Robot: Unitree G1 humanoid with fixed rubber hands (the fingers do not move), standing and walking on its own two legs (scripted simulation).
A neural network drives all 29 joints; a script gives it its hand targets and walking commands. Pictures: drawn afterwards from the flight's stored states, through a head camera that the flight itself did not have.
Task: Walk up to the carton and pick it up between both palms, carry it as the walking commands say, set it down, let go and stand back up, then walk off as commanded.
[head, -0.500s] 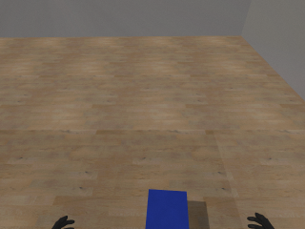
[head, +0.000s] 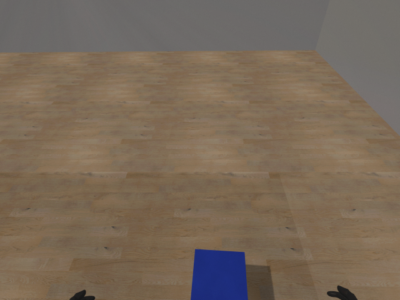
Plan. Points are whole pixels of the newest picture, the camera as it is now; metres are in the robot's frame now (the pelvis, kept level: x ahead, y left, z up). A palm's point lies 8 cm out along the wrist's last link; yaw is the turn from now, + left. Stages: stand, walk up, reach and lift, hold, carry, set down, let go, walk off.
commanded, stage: stand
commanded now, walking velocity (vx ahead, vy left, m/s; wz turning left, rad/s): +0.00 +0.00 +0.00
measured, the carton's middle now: (218, 287) +0.41 -0.03 -0.65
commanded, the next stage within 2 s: walk off in 0.96 s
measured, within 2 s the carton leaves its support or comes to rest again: neither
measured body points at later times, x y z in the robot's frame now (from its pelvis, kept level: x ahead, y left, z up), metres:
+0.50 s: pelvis -0.02 +0.00 +0.00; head -0.07 +0.00 +0.45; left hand +0.10 +0.30 -0.09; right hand +0.11 -0.28 -0.09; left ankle +0.00 +0.12 -0.74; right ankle -0.01 -0.12 -0.74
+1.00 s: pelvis -0.03 +0.00 +0.00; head -0.08 +0.00 +0.45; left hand +0.08 +0.30 -0.10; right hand +0.10 -0.29 -0.09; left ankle +0.00 +0.12 -0.74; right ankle -0.01 -0.12 -0.74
